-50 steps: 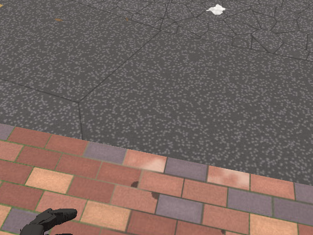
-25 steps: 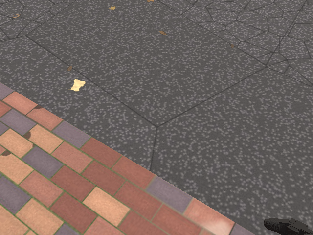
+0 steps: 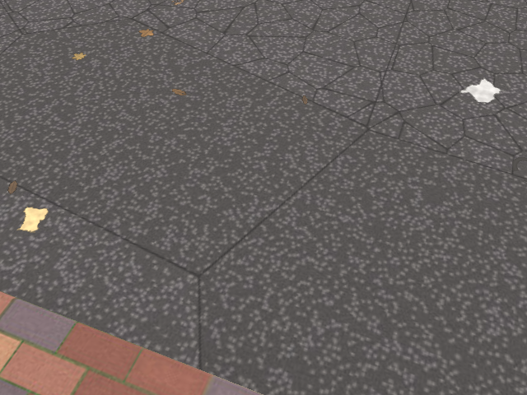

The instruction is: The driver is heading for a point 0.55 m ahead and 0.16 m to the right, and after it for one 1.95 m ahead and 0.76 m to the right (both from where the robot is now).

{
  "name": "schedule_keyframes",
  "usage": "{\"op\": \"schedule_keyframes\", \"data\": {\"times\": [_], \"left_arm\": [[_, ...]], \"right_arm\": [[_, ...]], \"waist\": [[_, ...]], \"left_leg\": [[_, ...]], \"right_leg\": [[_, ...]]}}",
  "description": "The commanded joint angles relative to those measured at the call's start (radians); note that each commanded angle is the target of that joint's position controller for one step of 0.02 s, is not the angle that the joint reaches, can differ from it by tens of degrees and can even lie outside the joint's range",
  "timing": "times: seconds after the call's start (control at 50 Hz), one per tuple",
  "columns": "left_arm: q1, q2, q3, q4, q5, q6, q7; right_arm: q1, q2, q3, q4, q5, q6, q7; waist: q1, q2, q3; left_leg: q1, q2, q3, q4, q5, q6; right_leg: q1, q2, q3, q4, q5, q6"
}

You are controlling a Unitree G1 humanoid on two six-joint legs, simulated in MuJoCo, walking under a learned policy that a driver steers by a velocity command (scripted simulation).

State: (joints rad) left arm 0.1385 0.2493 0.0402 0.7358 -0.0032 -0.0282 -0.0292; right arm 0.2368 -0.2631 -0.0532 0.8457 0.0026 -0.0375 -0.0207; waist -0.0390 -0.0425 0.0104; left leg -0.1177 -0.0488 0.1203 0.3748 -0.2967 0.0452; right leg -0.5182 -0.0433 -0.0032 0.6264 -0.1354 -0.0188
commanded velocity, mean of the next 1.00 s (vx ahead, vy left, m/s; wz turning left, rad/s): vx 0.17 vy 0.00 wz -0.51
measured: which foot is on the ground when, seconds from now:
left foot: down 0.00-0.06, up 0.08-0.44, down 0.46-0.90, up 0.92-1.00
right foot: up 0.00-0.02, down 0.04-0.46, up 0.48-0.88, down 0.90-1.00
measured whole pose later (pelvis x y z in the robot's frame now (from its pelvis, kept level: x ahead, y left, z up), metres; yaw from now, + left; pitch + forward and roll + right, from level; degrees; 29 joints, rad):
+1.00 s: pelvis +0.15 -0.07 -0.01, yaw -33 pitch +3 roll +0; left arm 0.09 0.28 0.06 0.55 0.00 0.00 -0.03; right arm 0.24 -0.32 -0.06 0.80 0.01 -0.03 -0.01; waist -0.05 0.02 0.07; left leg -0.42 0.07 0.01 1.18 -0.56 -0.06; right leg -0.46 0.04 -0.01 0.57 -0.17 -0.07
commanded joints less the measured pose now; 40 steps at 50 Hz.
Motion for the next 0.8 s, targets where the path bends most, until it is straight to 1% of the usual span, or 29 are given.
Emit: {"op": "schedule_keyframes", "data": {"times": [0.02,0.04,0.06,0.08,0.1,0.12,0.14,0.16,0.18,0.22,0.26,0.28,0.32,0.34,0.38,0.4,0.42,0.44,0.46,0.48,0.5,0.52,0.54,0.56,0.62,0.66,0.7,0.74,0.8], "left_arm": [[0.036,0.112,0.044,-0.084,0.0,-0.008,-0.012],[0.1,0.176,0.069,-0.078,0.004,-0.009,-0.003],[0.154,0.282,0.094,-0.093,0.017,-0.003,0.014],[0.193,0.267,0.086,-0.101,0.023,0.002,0.018],[0.169,0.209,0.068,-0.117,0.017,0.001,0.017],[0.098,0.184,0.063,-0.135,0.01,0.002,0.019],[0.059,0.174,0.061,-0.142,0.0,0.007,0.02],[0.028,0.17,0.059,-0.151,-0.005,0.013,0.026],[0.01,0.179,0.062,-0.158,0.0,0.022,0.028],[0.015,0.188,0.069,-0.169,0.009,0.031,0.037],[0.03,0.198,0.076,-0.174,0.005,0.033,0.05],[0.037,0.198,0.078,-0.176,-0.001,0.035,0.056],[0.03,0.207,0.08,-0.186,-0.007,0.039,0.064],[0.032,0.211,0.081,-0.188,-0.006,0.04,0.065],[0.046,0.21,0.081,-0.19,-0.008,0.042,0.064],[0.047,0.207,0.08,-0.191,-0.012,0.045,0.064],[0.031,0.2,0.077,-0.195,-0.018,0.049,0.065],[0.017,0.179,0.072,-0.203,-0.019,0.052,0.066],[0.016,0.114,0.055,-0.211,-0.022,0.052,0.066],[0.005,0.081,0.048,-0.255,-0.029,0.036,0.059],[-0.02,0.151,0.063,-0.267,-0.02,0.019,0.052],[0.01,0.18,0.074,-0.244,-0.017,0.016,0.044],[0.054,0.18,0.078,-0.211,-0.012,0.018,0.04],[0.068,0.169,0.078,-0.199,-0.007,0.016,0.035],[0.034,0.118,0.066,-0.205,-0.01,0.013,0.024],[0.0,0.103,0.06,-0.223,-0.011,0.016,0.021],[-0.044,0.086,0.052,-0.246,-0.01,0.019,0.011],[-0.104,0.06,0.041,-0.271,-0.011,0.018,-0.007],[-0.111,0.079,0.049,-0.282,-0.017,0.026,-0.028]], "right_arm": [[-0.03,-0.174,-0.047,-0.055,0.021,0.019,-0.024],[0.011,-0.161,-0.045,-0.057,0.011,0.018,-0.028],[0.036,-0.123,-0.032,-0.089,-0.026,0.005,-0.024],[0.015,-0.095,-0.015,-0.113,-0.037,0.0,-0.011],[0.01,-0.13,-0.025,-0.102,-0.013,0.003,0.002],[-0.028,-0.131,-0.028,-0.107,0.009,0.014,0.003],[-0.046,-0.128,-0.03,-0.103,0.001,0.026,-0.005],[-0.06,-0.14,-0.038,-0.108,-0.01,0.038,-0.016],[-0.054,-0.125,-0.036,-0.112,-0.012,0.045,-0.018],[-0.038,-0.102,-0.031,-0.11,-0.006,0.047,-0.022],[-0.054,-0.094,-0.027,-0.114,-0.004,0.044,-0.026],[-0.061,-0.095,-0.026,-0.117,-0.004,0.042,-0.024],[-0.086,-0.102,-0.028,-0.131,-0.001,0.033,-0.014],[-0.087,-0.109,-0.03,-0.135,0.002,0.025,-0.008],[-0.073,-0.117,-0.035,-0.137,0.01,0.005,0.005],[-0.051,-0.115,-0.037,-0.131,0.014,-0.006,0.01],[-0.004,-0.109,-0.04,-0.115,0.017,-0.015,0.014],[0.063,-0.121,-0.048,-0.09,0.015,-0.021,0.014],[0.157,-0.182,-0.064,-0.069,0.001,-0.025,0.008],[0.157,-0.268,-0.079,-0.073,-0.031,-0.026,0.014],[0.076,-0.254,-0.079,-0.1,-0.045,-0.039,0.015],[0.014,-0.193,-0.065,-0.12,-0.024,-0.045,0.005],[-0.008,-0.16,-0.055,-0.127,-0.007,-0.046,-0.001],[-0.002,-0.149,-0.05,-0.124,-0.002,-0.045,-0.005],[0.047,-0.128,-0.039,-0.108,-0.022,-0.05,-0.011],[0.061,-0.138,-0.04,-0.1,-0.027,-0.041,-0.013],[0.062,-0.165,-0.045,-0.094,-0.022,-0.025,-0.016],[0.074,-0.197,-0.052,-0.081,-0.01,-0.011,-0.019],[0.073,-0.237,-0.065,-0.075,0.012,0.002,-0.015]], "waist": [[0.051,0.11,-0.075],[0.065,0.029,-0.135],[0.049,-0.158,-0.204],[0.078,-0.261,-0.306],[0.086,-0.128,-0.324],[0.065,-0.062,-0.234],[0.048,0.016,-0.169],[0.033,0.01,-0.145],[0.014,-0.025,-0.131],[0.013,-0.08,-0.138],[0.026,-0.09,-0.154],[0.032,-0.087,-0.172],[0.041,-0.128,-0.162],[0.041,-0.146,-0.156],[0.038,-0.153,-0.141],[0.024,-0.147,-0.13],[-0.01,-0.134,-0.114],[-0.045,-0.111,-0.09],[-0.063,0.036,-0.106],[-0.032,0.269,-0.052],[-0.005,0.256,0.038],[0.021,0.229,0.059],[0.033,0.21,0.047],[0.029,0.2,0.042],[0.003,0.16,0.064],[-0.012,0.161,0.069],[-0.028,0.178,0.064],[-0.051,0.185,0.064],[-0.047,0.198,0.036]], "left_leg": [[0.072,0.284,-0.096,0.155,0.723,0.101],[0.009,0.207,-0.048,0.317,0.638,0.04],[-0.256,0.071,0.016,0.61,0.249,-0.043],[-0.495,-0.057,-0.102,0.849,-0.382,-0.076],[-0.508,0.009,-0.227,0.936,-0.369,-0.07],[-0.538,0.034,-0.217,0.937,-0.298,-0.069],[-0.539,0.055,-0.21,0.868,-0.234,-0.074],[-0.507,0.071,-0.21,0.795,-0.177,-0.08],[-0.454,0.057,-0.191,0.746,-0.139,-0.088],[-0.413,0.035,-0.182,0.648,-0.108,-0.104],[-0.394,0.029,-0.195,0.557,-0.08,-0.114],[-0.375,0.03,-0.198,0.509,-0.057,-0.113],[-0.334,0.021,-0.185,0.427,-0.052,-0.108],[-0.31,0.015,-0.18,0.395,-0.067,-0.103],[-0.249,0.004,-0.17,0.311,-0.092,-0.08],[-0.196,0.001,-0.163,0.245,-0.081,-0.063],[-0.104,0.006,-0.152,0.135,-0.021,-0.04],[0.012,0.038,-0.158,0.031,0.002,-0.013],[0.159,0.235,-0.342,-0.057,-0.136,0.038],[0.151,0.429,-0.694,-0.169,-0.39,0.136],[0.055,0.472,-0.764,-0.206,-0.472,0.183],[0.051,0.423,-0.666,-0.207,-0.424,0.151],[0.07,0.37,-0.566,-0.202,-0.335,0.11],[0.071,0.343,-0.49,-0.206,-0.256,0.089],[0.026,0.297,-0.28,-0.207,0.052,0.084],[0.019,0.285,-0.18,-0.182,0.264,0.094],[0.014,0.277,-0.108,-0.155,0.386,0.094],[0.009,0.279,-0.061,-0.126,0.447,0.091],[0.04,0.312,-0.043,-0.065,0.519,0.087]], "right_leg": [[0.086,0.033,-0.039,-0.128,0.02,-0.049],[0.244,0.007,0.037,-0.182,0.321,-0.092],[0.485,-0.188,0.313,-0.147,0.762,-0.215],[0.638,-0.352,0.583,-0.211,0.804,-0.394],[0.588,-0.322,0.539,-0.228,0.642,-0.366],[0.498,-0.267,0.439,-0.237,0.515,-0.31],[0.405,-0.217,0.381,-0.264,0.387,-0.261],[0.336,-0.181,0.352,-0.285,0.285,-0.234],[0.268,-0.141,0.327,-0.299,0.242,-0.222],[0.243,-0.115,0.319,-0.309,0.204,-0.222],[0.252,-0.111,0.339,-0.307,0.135,-0.219],[0.249,-0.101,0.354,-0.321,-0.026,-0.213],[0.21,-0.092,0.409,-0.361,-0.298,-0.203],[0.197,-0.092,0.435,-0.371,-0.367,-0.2],[0.178,-0.089,0.471,-0.371,-0.448,-0.191],[0.154,-0.08,0.481,-0.365,-0.48,-0.18],[0.103,-0.056,0.475,-0.349,-0.512,-0.157],[0.012,-0.011,0.442,-0.303,-0.527,-0.114],[-0.142,0.069,0.325,-0.042,-0.531,-0.051],[-0.356,0.181,0.162,0.206,-0.425,-0.035],[-0.423,0.09,0.208,0.331,-0.331,-0.031],[-0.429,0.075,0.206,0.384,-0.242,-0.024],[-0.408,0.064,0.182,0.422,-0.185,-0.005],[-0.397,0.053,0.162,0.462,-0.135,0.01],[-0.354,0.029,0.114,0.531,-0.025,0.04],[-0.322,0.013,0.081,0.465,0.016,0.064],[-0.261,-0.003,0.035,0.342,0.052,0.079],[-0.186,-0.006,-0.006,0.203,0.071,0.075],[-0.086,0.012,-0.055,0.091,-0.005,0.045]]}}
